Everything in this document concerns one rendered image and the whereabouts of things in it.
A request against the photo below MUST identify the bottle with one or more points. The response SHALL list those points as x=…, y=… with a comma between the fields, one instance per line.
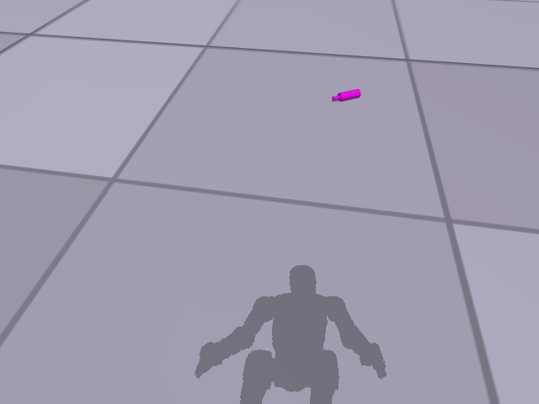
x=347, y=95

